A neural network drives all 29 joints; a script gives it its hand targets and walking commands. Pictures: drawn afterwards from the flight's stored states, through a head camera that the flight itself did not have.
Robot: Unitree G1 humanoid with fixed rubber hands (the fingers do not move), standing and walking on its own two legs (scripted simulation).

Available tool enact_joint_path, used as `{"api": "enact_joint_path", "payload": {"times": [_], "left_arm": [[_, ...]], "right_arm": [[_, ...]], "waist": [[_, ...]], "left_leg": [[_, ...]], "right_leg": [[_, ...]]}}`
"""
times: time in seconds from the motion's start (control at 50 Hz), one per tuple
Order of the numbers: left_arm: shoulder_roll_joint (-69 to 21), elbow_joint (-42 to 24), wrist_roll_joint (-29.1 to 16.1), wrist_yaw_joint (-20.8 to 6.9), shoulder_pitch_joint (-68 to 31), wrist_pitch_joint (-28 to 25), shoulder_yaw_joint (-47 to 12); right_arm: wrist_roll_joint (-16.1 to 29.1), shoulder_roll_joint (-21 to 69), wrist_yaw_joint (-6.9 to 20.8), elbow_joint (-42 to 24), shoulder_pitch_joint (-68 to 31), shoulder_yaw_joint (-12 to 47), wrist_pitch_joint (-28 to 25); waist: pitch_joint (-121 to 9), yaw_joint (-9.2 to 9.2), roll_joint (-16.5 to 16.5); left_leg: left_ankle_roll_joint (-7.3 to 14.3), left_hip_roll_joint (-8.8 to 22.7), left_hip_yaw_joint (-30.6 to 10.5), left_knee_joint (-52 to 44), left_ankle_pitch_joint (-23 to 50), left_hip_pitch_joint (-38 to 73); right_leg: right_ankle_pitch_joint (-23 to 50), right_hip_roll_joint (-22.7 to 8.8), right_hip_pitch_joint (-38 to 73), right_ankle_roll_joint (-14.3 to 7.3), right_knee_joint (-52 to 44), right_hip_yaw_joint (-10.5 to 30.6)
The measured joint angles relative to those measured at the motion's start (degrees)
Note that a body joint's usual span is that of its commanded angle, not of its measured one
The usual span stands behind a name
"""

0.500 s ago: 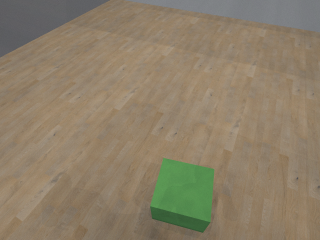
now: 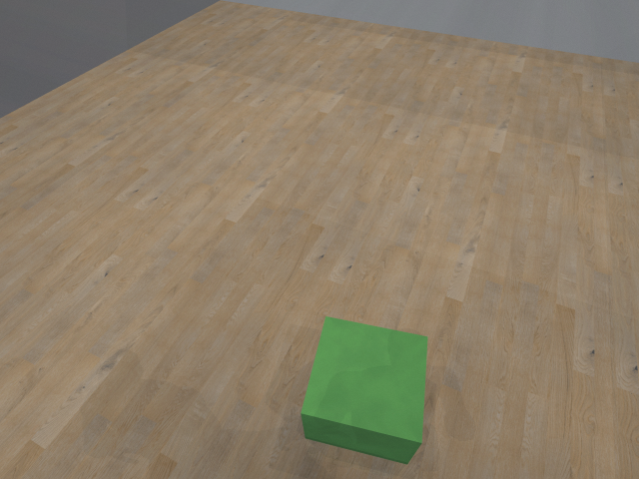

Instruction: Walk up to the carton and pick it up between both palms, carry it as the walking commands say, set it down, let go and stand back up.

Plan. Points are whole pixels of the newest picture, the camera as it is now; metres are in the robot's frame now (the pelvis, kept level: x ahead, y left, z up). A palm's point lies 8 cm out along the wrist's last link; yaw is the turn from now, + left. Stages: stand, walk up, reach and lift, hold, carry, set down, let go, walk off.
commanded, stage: walk up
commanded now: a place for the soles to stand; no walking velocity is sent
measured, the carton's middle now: (365, 388) +0.47 -0.07 -0.65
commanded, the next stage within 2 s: reach and lift in 0.84 s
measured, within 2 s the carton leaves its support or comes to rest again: neither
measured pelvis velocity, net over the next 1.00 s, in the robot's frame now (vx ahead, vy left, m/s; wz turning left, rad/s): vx -0.01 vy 0.00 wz -0.11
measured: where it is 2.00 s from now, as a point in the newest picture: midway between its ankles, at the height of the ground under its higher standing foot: outside the picture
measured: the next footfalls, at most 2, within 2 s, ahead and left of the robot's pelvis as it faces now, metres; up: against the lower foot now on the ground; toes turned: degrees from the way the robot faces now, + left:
none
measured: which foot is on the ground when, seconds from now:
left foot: down 0.00-1.00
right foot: down 0.00-1.00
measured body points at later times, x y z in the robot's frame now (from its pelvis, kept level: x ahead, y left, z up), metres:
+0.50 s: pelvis +0.00 +0.00 +0.00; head +0.01 +0.00 +0.45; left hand +0.07 +0.26 -0.13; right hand +0.09 -0.26 -0.12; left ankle +0.05 +0.14 -0.73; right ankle +0.00 -0.11 -0.73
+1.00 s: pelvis -0.01 +0.00 -0.01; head +0.04 +0.00 +0.44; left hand +0.17 +0.26 -0.12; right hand +0.14 -0.27 -0.11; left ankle +0.05 +0.14 -0.73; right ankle +0.00 -0.11 -0.73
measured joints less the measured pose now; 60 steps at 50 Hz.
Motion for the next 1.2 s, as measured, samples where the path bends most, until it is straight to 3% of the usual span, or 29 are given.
{"api": "enact_joint_path", "payload": {"times": [0.84,0.92,1.04,1.2], "left_arm": [[-0.2,-0.9,0.1,-0.1,0.7,-1.0,-0.1],[0.8,-7.1,-3.3,-0.5,-1.9,4.4,0.7],[1.0,-13.5,-0.9,-1.9,-11.5,13.6,5.7],[-2.0,-15.7,-0.4,-1.3,-11.9,11.1,7.2]], "right_arm": [[0.2,-0.1,0.3,0.3,0.1,0.3,0.2],[1.5,-0.6,3.0,-7.0,-3.2,0.7,6.7],[-0.8,-1.9,6.2,-16.2,-9.4,-2.0,16.8],[-1.1,-2.1,7.6,-17.8,-9.1,-4.5,14.2]], "waist": [[-0.9,-0.14,-0.3],[-0.1,-0.26,-1.0],[1.9,0.36,-2.9],[0.3,0.03,-2.0]], "left_leg": [[0.0,0.8,1.9,-2.6,1.2,0.7],[0.9,1.8,4.2,0.4,-1.6,-1.6],[0.4,2.0,7.3,4.7,-2.3,-6.0],[0.8,1.6,8.3,11.3,-6.5,-14.0]], "right_leg": [[1.4,0.7,-0.6,0.2,-1.5,2.6],[0.6,1.4,-3.9,0.3,1.6,4.8],[-1.6,1.4,-10.8,0.6,8.6,8.4],[-5.2,1.1,-19.0,1.4,14.7,9.9]]}}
